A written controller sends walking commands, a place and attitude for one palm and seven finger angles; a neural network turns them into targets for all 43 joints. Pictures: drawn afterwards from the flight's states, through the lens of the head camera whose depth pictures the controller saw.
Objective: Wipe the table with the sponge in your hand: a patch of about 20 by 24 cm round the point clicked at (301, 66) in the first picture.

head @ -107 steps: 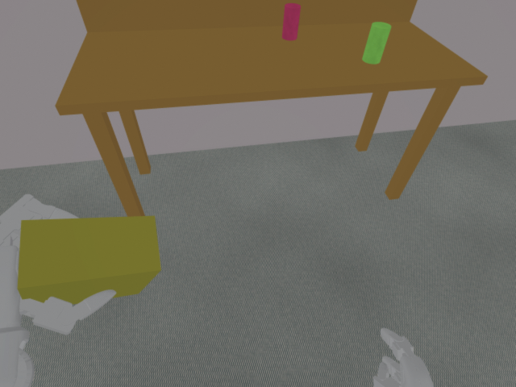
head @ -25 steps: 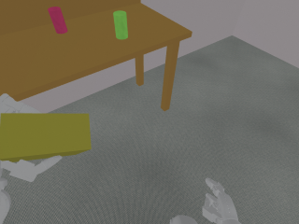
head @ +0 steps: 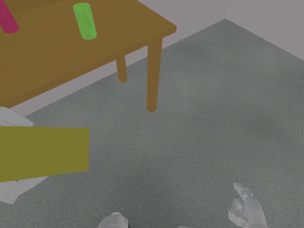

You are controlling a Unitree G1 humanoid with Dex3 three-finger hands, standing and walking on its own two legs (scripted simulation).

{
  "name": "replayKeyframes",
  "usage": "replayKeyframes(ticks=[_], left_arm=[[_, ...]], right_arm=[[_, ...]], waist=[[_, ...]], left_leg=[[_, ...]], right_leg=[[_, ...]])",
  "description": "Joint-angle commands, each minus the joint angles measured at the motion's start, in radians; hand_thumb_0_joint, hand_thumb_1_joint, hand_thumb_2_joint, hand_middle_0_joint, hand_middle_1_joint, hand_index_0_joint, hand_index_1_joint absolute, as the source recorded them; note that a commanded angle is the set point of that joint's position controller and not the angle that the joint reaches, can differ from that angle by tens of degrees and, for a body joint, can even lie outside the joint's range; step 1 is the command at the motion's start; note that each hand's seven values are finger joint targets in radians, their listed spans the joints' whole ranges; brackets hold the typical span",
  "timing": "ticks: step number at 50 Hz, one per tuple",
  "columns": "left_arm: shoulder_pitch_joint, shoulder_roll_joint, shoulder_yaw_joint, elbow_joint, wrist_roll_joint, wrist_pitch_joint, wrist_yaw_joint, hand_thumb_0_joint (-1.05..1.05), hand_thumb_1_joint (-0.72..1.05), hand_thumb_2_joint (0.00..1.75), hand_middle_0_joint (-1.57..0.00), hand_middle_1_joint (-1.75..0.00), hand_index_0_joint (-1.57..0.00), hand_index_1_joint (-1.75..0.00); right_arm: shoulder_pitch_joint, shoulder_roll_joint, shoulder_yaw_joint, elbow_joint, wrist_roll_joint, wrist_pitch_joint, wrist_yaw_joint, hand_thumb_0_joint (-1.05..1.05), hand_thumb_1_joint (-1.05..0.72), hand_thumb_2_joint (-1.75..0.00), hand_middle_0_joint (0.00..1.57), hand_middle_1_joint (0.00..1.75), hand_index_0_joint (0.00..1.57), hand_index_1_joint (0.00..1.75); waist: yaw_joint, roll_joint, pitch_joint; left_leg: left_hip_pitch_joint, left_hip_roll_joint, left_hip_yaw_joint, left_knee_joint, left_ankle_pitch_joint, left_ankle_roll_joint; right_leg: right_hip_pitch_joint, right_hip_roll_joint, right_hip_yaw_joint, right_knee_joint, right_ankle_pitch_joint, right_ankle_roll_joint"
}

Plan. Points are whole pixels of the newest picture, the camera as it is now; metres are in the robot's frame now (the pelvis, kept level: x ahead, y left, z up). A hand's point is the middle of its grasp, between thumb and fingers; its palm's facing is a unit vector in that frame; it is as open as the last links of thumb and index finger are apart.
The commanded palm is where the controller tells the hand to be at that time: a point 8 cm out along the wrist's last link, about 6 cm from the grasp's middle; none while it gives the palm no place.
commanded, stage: turn to face it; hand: left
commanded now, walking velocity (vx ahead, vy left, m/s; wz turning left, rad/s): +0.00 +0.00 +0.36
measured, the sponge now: (48, 149) +0.23 +0.18 +0.18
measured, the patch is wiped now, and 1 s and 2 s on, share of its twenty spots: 0.00 0.00 0.00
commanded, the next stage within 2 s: take the last steps up to it in 0.26 s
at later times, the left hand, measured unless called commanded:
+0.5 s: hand (9, 183) +0.18 +0.21 +0.19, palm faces +0.56 -0.71 -0.43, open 10.7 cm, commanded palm +0.12 +0.24 +0.19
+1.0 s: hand out of the picture +0.14 +0.26 +0.19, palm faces +0.64 -0.68 -0.36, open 10.7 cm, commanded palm +0.08 +0.28 +0.19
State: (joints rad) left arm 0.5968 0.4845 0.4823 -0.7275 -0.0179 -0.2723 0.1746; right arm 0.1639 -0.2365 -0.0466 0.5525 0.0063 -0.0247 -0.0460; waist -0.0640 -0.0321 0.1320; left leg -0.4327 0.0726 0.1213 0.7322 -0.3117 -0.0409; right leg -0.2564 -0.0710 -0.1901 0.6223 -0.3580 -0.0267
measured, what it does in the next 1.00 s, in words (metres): steps on the spot: left foot, then right foot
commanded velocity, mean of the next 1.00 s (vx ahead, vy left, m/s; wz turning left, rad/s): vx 0.20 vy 0.06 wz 0.15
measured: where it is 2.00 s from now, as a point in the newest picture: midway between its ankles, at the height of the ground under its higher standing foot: (143, 227)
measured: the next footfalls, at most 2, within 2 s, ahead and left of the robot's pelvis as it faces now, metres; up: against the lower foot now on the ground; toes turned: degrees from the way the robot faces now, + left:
left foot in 0.04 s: +0.12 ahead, +0.12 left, +0.00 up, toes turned +9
right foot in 0.36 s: +0.07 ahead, -0.16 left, +0.00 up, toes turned +2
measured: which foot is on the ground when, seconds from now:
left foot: up 0.00-0.02, down 0.04-0.38, up 0.40-0.78, down 0.80-1.00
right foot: down 0.00-0.04, up 0.06-0.34, down 0.36-0.80, up 0.82-1.00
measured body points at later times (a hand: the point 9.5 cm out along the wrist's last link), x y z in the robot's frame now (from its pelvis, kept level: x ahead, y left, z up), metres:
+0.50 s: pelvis +0.01 -0.06 +0.01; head +0.02 -0.08 +0.46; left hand +0.14 +0.24 +0.22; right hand +0.22 -0.24 -0.10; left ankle +0.00 +0.08 -0.66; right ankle +0.03 -0.16 -0.73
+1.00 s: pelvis +0.00 -0.03 +0.01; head -0.02 -0.03 +0.46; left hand +0.10 +0.29 +0.21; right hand +0.20 -0.19 -0.07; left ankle -0.04 +0.07 -0.73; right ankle +0.05 -0.15 -0.66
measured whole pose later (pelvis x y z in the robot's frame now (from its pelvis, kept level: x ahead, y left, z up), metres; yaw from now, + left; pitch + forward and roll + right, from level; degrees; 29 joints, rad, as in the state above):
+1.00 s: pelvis +0.00 -0.03 +0.01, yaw +14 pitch -2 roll -1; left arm 0.42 0.35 0.36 -0.45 0.01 -0.21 0.16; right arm 0.25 -0.13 0.02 0.63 0.01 -0.11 -0.04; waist 0.01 -0.01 -0.02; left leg -0.17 0.06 0.12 0.49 -0.29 0.02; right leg -0.48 -0.09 -0.11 1.02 -0.37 0.04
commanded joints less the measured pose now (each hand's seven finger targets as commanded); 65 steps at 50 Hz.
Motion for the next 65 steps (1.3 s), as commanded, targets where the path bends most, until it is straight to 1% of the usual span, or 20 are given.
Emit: replayKeyframes(ticks=[1,2,4,8,13,17,18,20,26,34,37,38,40,44,48,56,58,59,60,65], left_arm=[[-0.021,0.065,0.105,-0.052,-0.033,-0.027,0.044,0.0,0.1,1.3,-1.2,-1.6,-1.2,-1.6],[-0.031,0.067,0.093,-0.055,-0.042,-0.03,0.036,0.0,0.1,1.3,-1.2,-1.6,-1.2,-1.6],[-0.052,0.072,0.063,0.03,-0.019,-0.019,0.006,0.0,0.1,1.3,-1.2,-1.6,-1.2,-1.6],[-0.233,0.026,-0.046,-0.128,-0.007,-0.002,-0.007,0.0,0.1,1.3,-1.2,-1.6,-1.2,-1.6],[-0.21,0.06,-0.015,-0.21,-0.016,0.014,0.006,0.0,0.1,1.3,-1.2,-1.6,-1.2,-1.6],[-0.194,0.043,0.01,-0.066,-0.025,0.022,0.007,0.0,0.1,1.3,-1.2,-1.6,-1.2,-1.6],[-0.198,0.047,0.015,-0.02,-0.017,0.027,0.005,0.0,0.1,1.3,-1.2,-1.6,-1.2,-1.6],[-0.233,0.079,0.02,0.054,-0.035,0.051,0.005,0.0,0.1,1.3,-1.2,-1.6,-1.2,-1.6],[-0.182,0.029,-0.025,0.183,-0.01,0.02,-0.019,0.0,0.1,1.3,-1.2,-1.6,-1.2,-1.6],[-0.193,0.077,0.005,-0.066,0.003,-0.007,0.028,0.0,0.1,1.3,-1.2,-1.6,-1.2,-1.6],[-0.206,0.059,0.005,-0.075,-0.002,0.003,0.041,0.0,0.1,1.3,-1.2,-1.6,-1.2,-1.6],[-0.201,0.039,-0.009,-0.072,-0.008,0.003,0.041,0.0,0.1,1.3,-1.2,-1.6,-1.2,-1.6],[-0.221,0.016,-0.037,-0.07,-0.001,-0.019,0.04,0.0,0.1,1.3,-1.2,-1.6,-1.2,-1.6],[-0.288,0.028,-0.048,0.047,0.026,-0.015,0.002,0.0,0.1,1.3,-1.2,-1.6,-1.2,-1.6],[-0.269,0.002,-0.078,0.044,0.021,-0.01,-0.017,0.0,0.1,1.3,-1.2,-1.6,-1.2,-1.6],[-0.299,0.039,-0.036,0.067,0.015,0.008,-0.004,0.0,0.1,1.3,-1.2,-1.6,-1.2,-1.6],[-0.294,0.046,-0.035,0.068,0.025,0.011,-0.001,0.0,0.1,1.3,-1.2,-1.6,-1.2,-1.6],[-0.288,0.102,0.003,0.067,0.019,0.013,0.003,0.0,0.1,1.3,-1.2,-1.6,-1.2,-1.6],[-0.299,0.114,0.024,0.059,0.008,0.007,0.006,0.0,0.1,1.3,-1.2,-1.6,-1.2,-1.6],[-0.149,0.078,0.042,0.055,0.003,-0.028,-0.011,0.0,0.1,1.3,-1.2,-1.6,-1.2,-1.6]], right_arm=[[0.01,-0.063,-0.035,-0.118,-0.008,-0.038,-0.016,0.0,-0.9,-0.9,0.2,0.3,0.2,0.3],[0.007,-0.093,-0.046,-0.125,-0.004,-0.045,-0.012,0.0,-0.9,-0.9,0.2,0.3,0.2,0.3],[0.024,-0.082,-0.022,-0.111,-0.015,-0.057,0.006,0.0,-0.9,-0.9,0.2,0.3,0.2,0.3],[-0.004,-0.092,-0.025,-0.1,-0.001,-0.084,0.021,0.0,-0.9,-0.9,0.2,0.3,0.2,0.3],[-0.014,-0.088,-0.008,-0.116,-0.01,-0.133,0.014,0.0,-0.9,-0.9,0.2,0.3,0.2,0.3],[-0.012,-0.065,0.002,-0.099,-0.003,-0.122,0.011,0.0,-0.9,-0.9,0.2,0.3,0.2,0.3],[0.004,-0.05,0.003,-0.098,0.003,-0.11,0.011,0.0,-0.9,-0.9,0.2,0.3,0.2,0.3],[-0.045,-0.04,0.01,-0.104,0.004,-0.094,0.002,0.0,-0.9,-0.9,0.2,0.3,0.2,0.3],[-0.075,-0.052,0.022,-0.057,-0.009,-0.055,-0.016,0.0,-0.9,-0.9,0.2,0.3,0.2,0.3],[-0.059,-0.053,-0.009,-0.107,-0.018,-0.092,-0.024,0.0,-0.9,-0.9,0.2,0.3,0.2,0.3],[-0.01,-0.055,-0.015,-0.104,-0.017,-0.093,-0.029,0.0,-0.9,-0.9,0.2,0.3,0.2,0.3],[0.01,-0.07,-0.025,-0.106,-0.009,-0.094,-0.037,0.0,-0.9,-0.9,0.2,0.3,0.2,0.3],[-0.002,-0.101,-0.027,-0.113,-0.003,-0.096,-0.035,0.0,-0.9,-0.9,0.2,0.3,0.2,0.3],[-0.014,-0.089,-0.023,-0.062,0.006,-0.12,-0.015,0.0,-0.9,-0.9,0.2,0.3,0.2,0.3],[-0.018,-0.077,-0.008,-0.055,0.007,-0.133,-0.01,0.0,-0.9,-0.9,0.2,0.3,0.2,0.3],[-0.038,-0.07,0.011,-0.047,-0.015,-0.134,-0.03,0.0,-0.9,-0.9,0.2,0.3,0.2,0.3],[-0.029,-0.046,0.009,-0.05,-0.008,-0.121,-0.024,0.0,-0.9,-0.9,0.2,0.3,0.2,0.3],[-0.059,-0.027,0.015,-0.066,-0.004,-0.117,-0.023,0.0,-0.9,-0.9,0.2,0.3,0.2,0.3],[-0.081,-0.05,0.011,-0.064,-0.011,-0.119,-0.022,0.0,-0.9,-0.9,0.2,0.3,0.2,0.3],[-0.066,-0.049,0.008,-0.045,-0.005,-0.074,-0.003,0.0,-0.9,-0.9,0.2,0.3,0.2,0.3]], waist=[[0.032,0.075,-0.358],[0.057,0.276,-0.354],[0.05,0.272,-0.256],[0.054,0.284,-0.253],[0.054,0.363,-0.238],[0.071,0.251,-0.231],[0.057,0.111,-0.239],[0.064,-0.219,-0.187],[0.061,-0.144,-0.17],[0.106,-0.145,-0.272],[0.07,-0.061,-0.303],[0.054,0.027,-0.305],[0.051,0.395,-0.244],[0.047,0.237,-0.105],[0.067,0.244,-0.086],[0.076,0.185,-0.181],[0.071,-0.02,-0.248],[0.081,-0.261,-0.241],[0.09,-0.197,-0.215],[0.063,-0.056,-0.197]], left_leg=[[0.337,0.055,-0.052,-0.293,0.501,0.06],[0.429,0.279,-0.37,-0.285,0.903,0.193],[0.388,0.37,-0.518,-0.302,1.017,0.281],[0.271,0.228,-0.272,-0.282,0.672,0.197],[0.124,0.191,-0.27,-0.376,0.262,0.168],[0.074,0.136,-0.229,-0.266,0.188,0.12],[0.089,0.074,-0.154,-0.151,0.092,0.075],[-0.068,-0.073,-0.102,0.237,-0.2,0.015],[-0.179,-0.019,-0.091,0.361,-0.051,0.002],[0.015,-0.032,0.005,-0.081,-0.12,0.051],[0.2,-0.062,0.048,-0.272,-0.014,0.049],[0.317,-0.033,0.015,-0.344,0.011,0.061],[0.504,0.279,-0.417,-0.444,0.136,0.214],[0.281,0.297,-0.382,-0.49,0.008,0.276],[0.17,0.201,-0.171,-0.524,-0.048,0.208],[0.174,0.181,-0.115,-0.337,-0.04,0.155],[0.038,0.074,-0.013,0.014,-0.034,0.109],[-0.189,-0.044,0.014,0.282,-0.21,0.06],[-0.271,-0.035,-0.086,0.456,-0.24,0.04],[-0.22,0.039,-0.12,0.428,-0.045,0.01]], right_leg=[[0.065,-0.119,0.041,0.174,0.465,0.037],[-0.133,-0.01,0.059,0.319,-0.061,0.086],[-0.263,0.009,0.178,0.46,-0.313,0.084],[-0.128,0.022,0.134,0.275,-0.112,0.084],[0.002,0.058,0.085,0.154,-0.122,0.085],[0.152,0.051,0.086,-0.172,0.051,0.074],[0.126,-0.026,0.155,-0.262,0.124,0.042],[0.044,-0.337,0.521,-0.363,0.25,-0.097],[0.153,-0.245,0.233,-0.302,0.49,-0.061],[0.252,-0.291,0.298,-0.303,0.279,-0.124],[0.181,-0.23,0.248,-0.223,0.133,-0.08],[0.097,-0.179,0.2,-0.121,0.072,-0.043],[-0.298,0.018,0.044,0.282,-0.234,0.046],[-0.417,-0.048,0.156,0.523,-0.096,0.052],[-0.282,-0.029,0.083,0.378,0.025,0.065],[0.062,0.049,-0.008,-0.115,0.033,0.062],[0.233,-0.105,0.23,-0.253,0.022,-0.023],[0.333,-0.318,0.62,-0.347,0.102,-0.131],[0.319,-0.412,0.704,-0.375,0.179,-0.186],[0.189,-0.292,0.323,-0.335,0.317,-0.134]])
